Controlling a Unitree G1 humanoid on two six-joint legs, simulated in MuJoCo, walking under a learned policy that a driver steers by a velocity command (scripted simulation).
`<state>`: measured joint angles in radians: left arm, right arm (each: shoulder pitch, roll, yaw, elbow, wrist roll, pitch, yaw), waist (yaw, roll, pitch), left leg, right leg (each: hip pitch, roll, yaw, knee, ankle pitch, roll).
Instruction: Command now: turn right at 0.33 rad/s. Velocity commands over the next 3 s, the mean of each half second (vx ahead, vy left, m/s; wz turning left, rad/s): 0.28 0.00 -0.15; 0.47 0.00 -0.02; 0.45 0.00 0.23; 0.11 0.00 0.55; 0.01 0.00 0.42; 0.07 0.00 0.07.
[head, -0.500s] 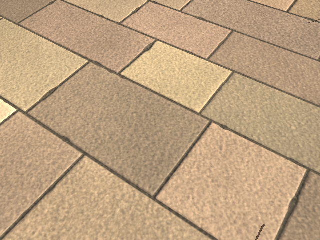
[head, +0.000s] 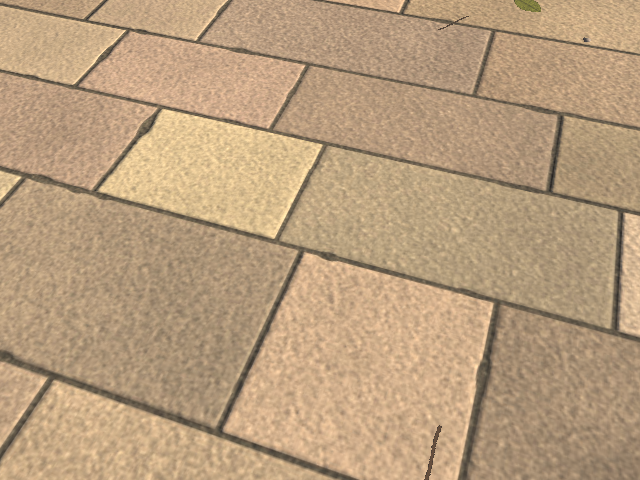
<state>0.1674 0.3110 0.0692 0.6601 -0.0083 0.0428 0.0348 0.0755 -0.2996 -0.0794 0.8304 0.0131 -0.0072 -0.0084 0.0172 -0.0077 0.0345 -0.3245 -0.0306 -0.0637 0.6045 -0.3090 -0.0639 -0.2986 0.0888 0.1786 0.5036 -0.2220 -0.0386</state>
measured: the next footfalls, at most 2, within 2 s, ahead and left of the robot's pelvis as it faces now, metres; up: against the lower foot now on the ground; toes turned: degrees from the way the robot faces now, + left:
left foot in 0.04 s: +0.04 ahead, +0.13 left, +0.00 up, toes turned -5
right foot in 0.42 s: +0.14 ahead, -0.14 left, +0.00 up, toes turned -2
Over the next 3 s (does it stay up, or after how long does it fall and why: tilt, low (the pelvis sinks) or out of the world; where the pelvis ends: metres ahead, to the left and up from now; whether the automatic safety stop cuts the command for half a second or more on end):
stays up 0.78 -0.02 0.00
